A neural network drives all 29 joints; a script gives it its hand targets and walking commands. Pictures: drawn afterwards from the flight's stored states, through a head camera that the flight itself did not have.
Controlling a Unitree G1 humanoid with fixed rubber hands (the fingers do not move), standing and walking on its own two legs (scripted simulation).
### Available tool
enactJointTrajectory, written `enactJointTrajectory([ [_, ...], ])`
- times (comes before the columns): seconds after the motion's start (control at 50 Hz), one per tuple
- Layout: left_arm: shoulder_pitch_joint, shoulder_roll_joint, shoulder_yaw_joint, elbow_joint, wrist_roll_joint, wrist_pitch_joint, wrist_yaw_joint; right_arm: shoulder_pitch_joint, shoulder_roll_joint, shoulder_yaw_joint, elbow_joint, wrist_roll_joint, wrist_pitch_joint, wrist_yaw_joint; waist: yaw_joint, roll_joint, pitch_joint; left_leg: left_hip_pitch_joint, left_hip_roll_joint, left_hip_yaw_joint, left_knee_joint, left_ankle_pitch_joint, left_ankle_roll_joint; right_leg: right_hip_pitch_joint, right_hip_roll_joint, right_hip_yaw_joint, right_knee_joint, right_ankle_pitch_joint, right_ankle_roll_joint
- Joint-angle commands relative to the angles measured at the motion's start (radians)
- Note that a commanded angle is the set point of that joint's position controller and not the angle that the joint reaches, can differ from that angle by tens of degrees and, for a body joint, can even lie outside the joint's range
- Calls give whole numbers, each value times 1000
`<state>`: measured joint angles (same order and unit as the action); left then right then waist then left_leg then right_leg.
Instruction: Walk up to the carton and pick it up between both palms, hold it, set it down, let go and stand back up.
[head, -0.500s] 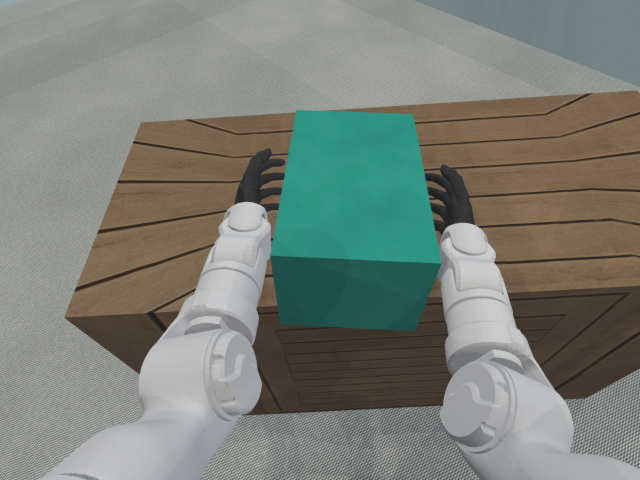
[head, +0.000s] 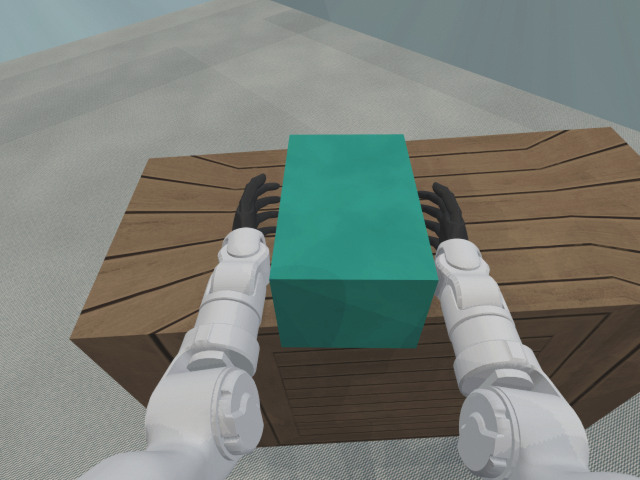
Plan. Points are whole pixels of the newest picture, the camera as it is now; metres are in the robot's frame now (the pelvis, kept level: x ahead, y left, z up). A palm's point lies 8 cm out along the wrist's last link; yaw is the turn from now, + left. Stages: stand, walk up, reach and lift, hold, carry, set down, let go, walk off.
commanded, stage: reach and lift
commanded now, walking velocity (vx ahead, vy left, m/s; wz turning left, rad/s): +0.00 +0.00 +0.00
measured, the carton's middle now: (347, 232) +0.43 -0.02 +0.08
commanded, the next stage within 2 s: hold in 1.54 s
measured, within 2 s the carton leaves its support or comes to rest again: neither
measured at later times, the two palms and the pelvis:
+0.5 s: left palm (238, 254) +0.37 +0.12 +0.11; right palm (454, 255) +0.35 -0.14 +0.11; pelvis -0.02 -0.01 +0.00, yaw +1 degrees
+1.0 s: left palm (233, 244) +0.36 +0.12 +0.15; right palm (463, 251) +0.34 -0.14 +0.13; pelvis -0.01 -0.01 +0.00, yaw -1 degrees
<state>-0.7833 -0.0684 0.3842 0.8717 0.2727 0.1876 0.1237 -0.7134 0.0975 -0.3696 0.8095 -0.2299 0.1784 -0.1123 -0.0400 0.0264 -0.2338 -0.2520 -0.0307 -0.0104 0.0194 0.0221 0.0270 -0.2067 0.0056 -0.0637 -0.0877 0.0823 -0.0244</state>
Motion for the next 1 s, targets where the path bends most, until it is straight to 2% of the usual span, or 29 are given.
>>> enactJointTrajectory([
  [0.0,-607,-594,-300,-161,-46,-47,-133,-705,527,325,-172,71,-52,74,0,-18,-540,150,12,-21,71,336,21,392,-3,60,131,290,-42],
  [0.18,-559,-605,-386,-262,-97,-13,-133,-684,551,446,-280,141,-27,45,12,-42,-513,116,15,-30,58,186,43,378,-12,59,173,210,-14],
  [0.34,-518,-627,-508,-366,-169,16,-118,-632,578,553,-377,204,20,12,6,-34,-490,91,15,-39,105,103,37,291,-14,54,210,105,-3],
  [0.48,-468,-681,-653,-540,-251,94,-97,-575,609,680,-532,284,100,-12,2,-12,-469,74,16,-49,160,56,17,211,-9,51,246,38,-2],
  [0.56,-396,-709,-729,-677,-282,158,-91,-513,608,761,-652,334,147,-21,-7,2,-461,98,18,-55,179,90,-2,216,-2,56,259,84,0],
  [0.6,-380,-709,-753,-733,-287,198,-94,-498,598,782,-699,348,170,-24,-11,9,-430,110,20,-55,182,82,-12,208,2,57,258,68,3],
  [0.7,-397,-713,-778,-796,-289,265,-97,-531,577,782,-775,355,205,-12,-7,15,-404,109,32,-48,179,12,-8,162,2,53,261,-18,8],
  [0.8,-358,-692,-751,-815,-264,316,-111,-527,551,781,-802,365,226,-9,-1,9,-409,141,30,-46,168,54,-11,208,4,58,256,40,19],
  [0.98,-266,-605,-652,-873,-189,414,-174,-495,483,754,-834,378,233,-23,-2,-16,-346,215,20,-34,93,158,-13,358,7,66,208,172,50],
])
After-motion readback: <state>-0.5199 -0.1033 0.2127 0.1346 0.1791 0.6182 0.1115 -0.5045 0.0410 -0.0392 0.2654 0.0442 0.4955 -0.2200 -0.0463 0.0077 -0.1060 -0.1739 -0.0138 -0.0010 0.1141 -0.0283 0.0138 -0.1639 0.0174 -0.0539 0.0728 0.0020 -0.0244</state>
